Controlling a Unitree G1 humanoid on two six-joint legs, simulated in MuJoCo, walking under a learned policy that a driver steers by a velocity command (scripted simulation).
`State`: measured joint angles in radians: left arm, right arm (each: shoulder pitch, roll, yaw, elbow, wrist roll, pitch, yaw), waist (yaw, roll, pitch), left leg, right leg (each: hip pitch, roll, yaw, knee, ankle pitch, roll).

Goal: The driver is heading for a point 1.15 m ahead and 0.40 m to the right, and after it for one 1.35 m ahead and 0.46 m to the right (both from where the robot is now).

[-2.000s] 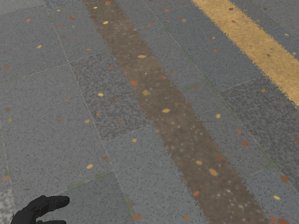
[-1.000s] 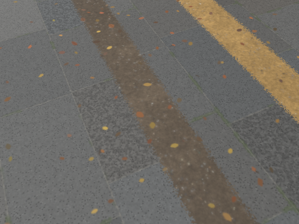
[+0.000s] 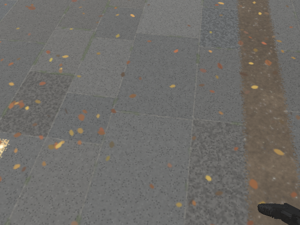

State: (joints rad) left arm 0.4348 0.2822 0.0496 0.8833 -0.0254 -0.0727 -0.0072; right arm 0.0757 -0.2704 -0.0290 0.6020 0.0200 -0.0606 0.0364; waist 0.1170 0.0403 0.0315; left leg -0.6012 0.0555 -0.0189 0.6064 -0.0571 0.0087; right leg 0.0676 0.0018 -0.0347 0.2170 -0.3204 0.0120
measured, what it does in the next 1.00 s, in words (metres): walks ahead, turning right: left foot, then right foot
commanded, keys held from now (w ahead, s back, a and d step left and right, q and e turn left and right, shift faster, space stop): w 0.08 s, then w+e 0.92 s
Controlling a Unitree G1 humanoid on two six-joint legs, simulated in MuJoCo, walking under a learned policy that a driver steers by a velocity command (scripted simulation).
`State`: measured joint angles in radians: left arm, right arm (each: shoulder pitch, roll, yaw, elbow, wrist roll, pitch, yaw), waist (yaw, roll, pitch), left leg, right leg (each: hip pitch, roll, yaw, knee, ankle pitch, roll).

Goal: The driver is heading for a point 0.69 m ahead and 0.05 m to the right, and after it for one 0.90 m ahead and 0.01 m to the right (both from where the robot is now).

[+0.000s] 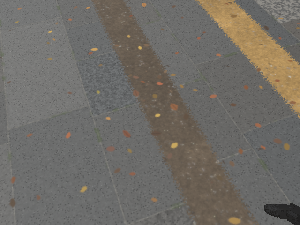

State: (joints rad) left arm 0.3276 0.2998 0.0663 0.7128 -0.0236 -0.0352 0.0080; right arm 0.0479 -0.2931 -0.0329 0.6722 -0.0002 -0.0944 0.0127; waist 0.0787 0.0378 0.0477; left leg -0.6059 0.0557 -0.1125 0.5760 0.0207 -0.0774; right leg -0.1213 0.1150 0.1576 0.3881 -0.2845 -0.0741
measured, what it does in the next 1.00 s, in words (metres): walks ahead, turning right: left foot, then right foot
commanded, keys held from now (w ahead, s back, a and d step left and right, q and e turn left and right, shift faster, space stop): w+e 0.60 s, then w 0.06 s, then w+q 0.22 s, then q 0.12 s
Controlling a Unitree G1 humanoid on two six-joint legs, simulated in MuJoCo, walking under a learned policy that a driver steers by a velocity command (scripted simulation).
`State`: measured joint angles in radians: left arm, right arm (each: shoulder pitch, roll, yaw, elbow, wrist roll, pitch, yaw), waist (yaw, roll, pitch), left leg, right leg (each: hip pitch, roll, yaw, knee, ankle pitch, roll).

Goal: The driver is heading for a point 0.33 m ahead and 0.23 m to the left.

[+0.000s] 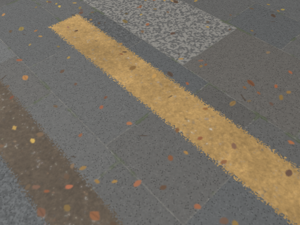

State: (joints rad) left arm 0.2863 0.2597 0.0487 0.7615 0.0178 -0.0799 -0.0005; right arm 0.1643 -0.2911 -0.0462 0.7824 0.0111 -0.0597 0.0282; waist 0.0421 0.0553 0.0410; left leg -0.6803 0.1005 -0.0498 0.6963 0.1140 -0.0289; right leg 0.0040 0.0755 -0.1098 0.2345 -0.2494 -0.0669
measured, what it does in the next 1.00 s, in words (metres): walks ahead, turning left: left foot, then right foot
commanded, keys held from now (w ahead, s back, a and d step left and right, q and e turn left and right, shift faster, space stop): q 1.00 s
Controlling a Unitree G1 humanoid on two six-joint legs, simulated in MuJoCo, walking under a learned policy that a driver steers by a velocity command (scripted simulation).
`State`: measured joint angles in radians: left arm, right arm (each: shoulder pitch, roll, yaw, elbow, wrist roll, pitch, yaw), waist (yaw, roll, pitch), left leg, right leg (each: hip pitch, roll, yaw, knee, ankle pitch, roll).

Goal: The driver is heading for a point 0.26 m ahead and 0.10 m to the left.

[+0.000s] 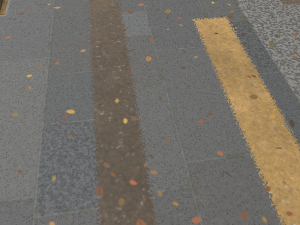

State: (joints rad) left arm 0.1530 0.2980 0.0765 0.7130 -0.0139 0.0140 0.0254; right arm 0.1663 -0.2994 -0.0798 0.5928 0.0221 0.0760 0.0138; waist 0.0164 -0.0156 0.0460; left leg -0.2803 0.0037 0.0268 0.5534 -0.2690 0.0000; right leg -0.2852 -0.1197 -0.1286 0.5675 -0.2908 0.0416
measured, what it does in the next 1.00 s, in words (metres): steps to the left, turning left: right foot, then left foot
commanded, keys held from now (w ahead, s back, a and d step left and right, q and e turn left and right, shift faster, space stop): q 0.44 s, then w+q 0.28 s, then no key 0.28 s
